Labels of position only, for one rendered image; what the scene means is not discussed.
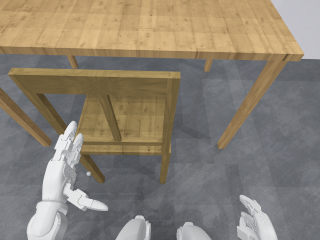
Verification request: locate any robot shin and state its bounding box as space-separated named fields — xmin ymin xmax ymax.
xmin=135 ymin=215 xmax=145 ymax=220
xmin=183 ymin=222 xmax=193 ymax=227

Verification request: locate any left robot forearm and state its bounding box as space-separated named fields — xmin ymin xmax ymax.
xmin=27 ymin=200 xmax=69 ymax=240

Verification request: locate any chair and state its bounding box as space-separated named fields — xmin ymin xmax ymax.
xmin=8 ymin=67 xmax=181 ymax=184

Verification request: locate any table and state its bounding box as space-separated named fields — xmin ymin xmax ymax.
xmin=0 ymin=0 xmax=305 ymax=149

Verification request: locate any right robot hand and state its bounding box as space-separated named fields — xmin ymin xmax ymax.
xmin=237 ymin=195 xmax=278 ymax=240

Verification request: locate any left robot hand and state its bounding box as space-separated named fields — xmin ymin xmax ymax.
xmin=42 ymin=121 xmax=109 ymax=211

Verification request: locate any robot right shin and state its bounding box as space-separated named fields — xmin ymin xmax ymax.
xmin=183 ymin=222 xmax=193 ymax=227

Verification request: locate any robot left shin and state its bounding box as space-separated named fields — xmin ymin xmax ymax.
xmin=135 ymin=215 xmax=145 ymax=220

